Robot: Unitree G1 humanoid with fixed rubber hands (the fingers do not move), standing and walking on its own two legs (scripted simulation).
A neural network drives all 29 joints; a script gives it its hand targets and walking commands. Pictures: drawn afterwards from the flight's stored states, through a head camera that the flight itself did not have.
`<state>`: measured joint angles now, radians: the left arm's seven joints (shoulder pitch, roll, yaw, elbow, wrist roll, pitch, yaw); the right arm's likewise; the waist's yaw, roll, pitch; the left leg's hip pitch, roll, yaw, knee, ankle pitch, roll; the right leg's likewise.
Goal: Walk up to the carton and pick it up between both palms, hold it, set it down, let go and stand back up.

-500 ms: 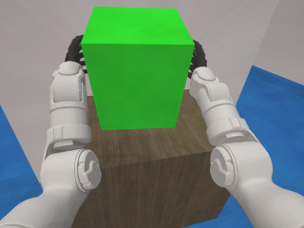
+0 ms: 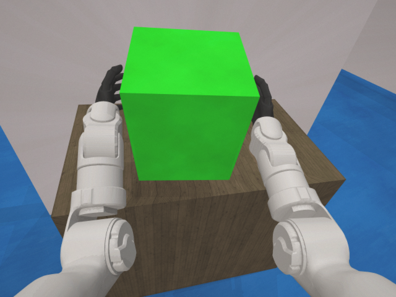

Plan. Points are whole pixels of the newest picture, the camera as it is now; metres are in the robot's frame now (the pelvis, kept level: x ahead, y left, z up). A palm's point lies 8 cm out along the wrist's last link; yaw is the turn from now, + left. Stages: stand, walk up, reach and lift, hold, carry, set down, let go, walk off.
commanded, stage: set down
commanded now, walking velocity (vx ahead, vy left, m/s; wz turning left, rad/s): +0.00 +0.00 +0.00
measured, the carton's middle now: (186, 110) +0.44 +0.02 +0.19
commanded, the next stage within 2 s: none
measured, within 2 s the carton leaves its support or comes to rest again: neither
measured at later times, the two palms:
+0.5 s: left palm (109, 118) +0.40 +0.17 +0.19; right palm (255, 123) +0.40 -0.13 +0.19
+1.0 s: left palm (109, 128) +0.42 +0.18 +0.15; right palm (244, 129) +0.42 -0.12 +0.16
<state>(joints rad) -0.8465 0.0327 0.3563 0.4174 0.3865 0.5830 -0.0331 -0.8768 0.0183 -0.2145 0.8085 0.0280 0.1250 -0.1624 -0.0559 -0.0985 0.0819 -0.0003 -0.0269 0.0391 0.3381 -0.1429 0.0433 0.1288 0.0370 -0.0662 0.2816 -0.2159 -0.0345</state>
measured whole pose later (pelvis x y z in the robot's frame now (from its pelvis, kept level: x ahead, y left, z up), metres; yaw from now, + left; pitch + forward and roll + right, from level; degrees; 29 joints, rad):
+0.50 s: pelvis +0.01 +0.00 +0.00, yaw -1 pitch -10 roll +0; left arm -0.85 0.03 0.38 0.60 0.36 0.47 -0.01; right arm -0.88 0.06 -0.38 0.92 -0.11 0.04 -0.13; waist -0.02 -0.09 0.06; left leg -0.01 -0.03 0.05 0.32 -0.14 0.04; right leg 0.10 0.03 -0.05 0.28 -0.22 -0.03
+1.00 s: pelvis +0.02 +0.01 +0.00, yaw -2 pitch -5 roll +0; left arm -0.84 0.02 0.44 0.71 0.35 0.34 -0.01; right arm -0.87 0.07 -0.45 0.96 -0.20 -0.02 -0.11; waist 0.02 -0.08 0.05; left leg -0.08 -0.03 0.07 0.31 -0.14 0.05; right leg 0.03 0.03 -0.03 0.28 -0.22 -0.02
